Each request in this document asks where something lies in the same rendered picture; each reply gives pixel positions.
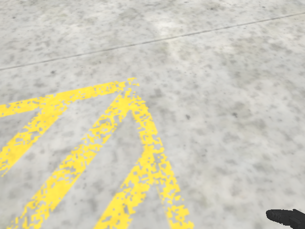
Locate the robot right hand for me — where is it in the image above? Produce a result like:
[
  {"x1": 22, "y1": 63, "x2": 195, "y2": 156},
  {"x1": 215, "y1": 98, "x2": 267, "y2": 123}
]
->
[{"x1": 266, "y1": 209, "x2": 305, "y2": 229}]

